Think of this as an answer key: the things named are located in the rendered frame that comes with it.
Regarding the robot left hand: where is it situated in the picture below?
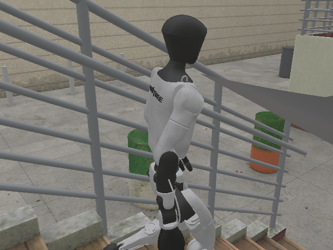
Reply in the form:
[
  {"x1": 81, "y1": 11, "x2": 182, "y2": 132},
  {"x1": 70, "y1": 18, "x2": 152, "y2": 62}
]
[{"x1": 178, "y1": 156, "x2": 193, "y2": 171}]

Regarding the robot right upper arm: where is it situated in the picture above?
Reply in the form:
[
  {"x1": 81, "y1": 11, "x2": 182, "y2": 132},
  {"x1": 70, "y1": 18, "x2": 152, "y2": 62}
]
[{"x1": 153, "y1": 83, "x2": 204, "y2": 166}]

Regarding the robot left upper arm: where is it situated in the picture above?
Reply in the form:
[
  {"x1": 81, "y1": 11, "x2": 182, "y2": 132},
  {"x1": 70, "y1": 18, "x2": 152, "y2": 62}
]
[{"x1": 144, "y1": 67, "x2": 163, "y2": 122}]

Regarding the robot torso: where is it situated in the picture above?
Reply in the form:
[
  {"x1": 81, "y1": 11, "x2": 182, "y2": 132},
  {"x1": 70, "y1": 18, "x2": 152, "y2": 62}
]
[{"x1": 148, "y1": 72, "x2": 198, "y2": 195}]

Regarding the robot right hand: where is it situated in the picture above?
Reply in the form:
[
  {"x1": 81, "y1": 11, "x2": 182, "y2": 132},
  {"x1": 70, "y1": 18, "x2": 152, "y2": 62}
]
[{"x1": 158, "y1": 226, "x2": 185, "y2": 250}]

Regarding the robot head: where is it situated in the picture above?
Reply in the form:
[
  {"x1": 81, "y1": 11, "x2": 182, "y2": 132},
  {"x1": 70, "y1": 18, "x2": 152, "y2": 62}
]
[{"x1": 157, "y1": 15, "x2": 207, "y2": 83}]

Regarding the robot right forearm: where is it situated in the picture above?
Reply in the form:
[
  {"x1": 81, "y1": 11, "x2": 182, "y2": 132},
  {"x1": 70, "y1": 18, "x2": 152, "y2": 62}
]
[{"x1": 153, "y1": 151, "x2": 178, "y2": 230}]

